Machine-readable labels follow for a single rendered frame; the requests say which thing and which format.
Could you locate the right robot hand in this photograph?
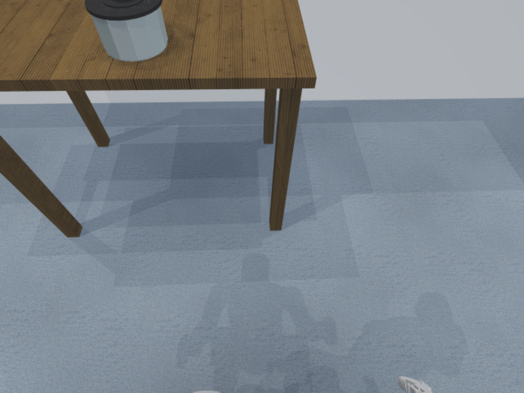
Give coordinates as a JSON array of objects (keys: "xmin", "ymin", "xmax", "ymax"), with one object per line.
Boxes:
[{"xmin": 398, "ymin": 376, "xmax": 432, "ymax": 393}]

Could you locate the lid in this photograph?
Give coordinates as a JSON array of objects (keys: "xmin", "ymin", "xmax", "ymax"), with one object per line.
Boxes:
[{"xmin": 84, "ymin": 0, "xmax": 162, "ymax": 20}]

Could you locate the pot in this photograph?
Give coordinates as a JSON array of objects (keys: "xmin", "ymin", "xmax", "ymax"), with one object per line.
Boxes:
[{"xmin": 90, "ymin": 7, "xmax": 168, "ymax": 61}]

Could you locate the table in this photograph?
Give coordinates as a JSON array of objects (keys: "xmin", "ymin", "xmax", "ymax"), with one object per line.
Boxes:
[{"xmin": 0, "ymin": 0, "xmax": 317, "ymax": 237}]

